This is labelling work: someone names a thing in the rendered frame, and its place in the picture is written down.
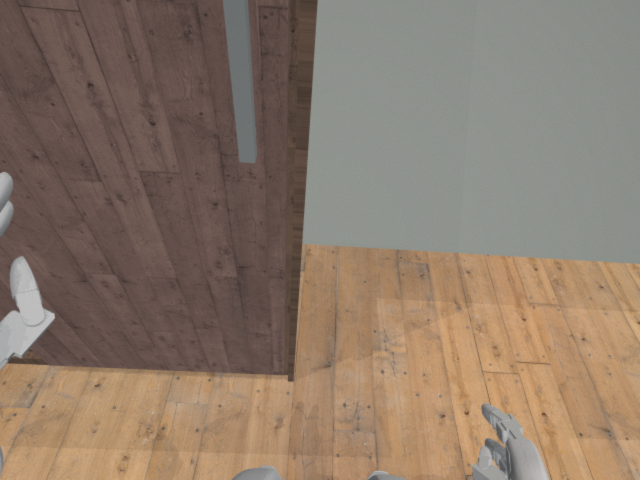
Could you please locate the robot right hand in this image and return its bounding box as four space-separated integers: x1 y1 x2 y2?
472 403 549 480

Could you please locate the handle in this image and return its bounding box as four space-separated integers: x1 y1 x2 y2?
223 0 257 163

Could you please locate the robot left hand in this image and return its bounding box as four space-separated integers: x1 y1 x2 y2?
0 172 55 370

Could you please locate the left robot shin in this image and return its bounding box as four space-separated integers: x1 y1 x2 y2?
259 465 280 476

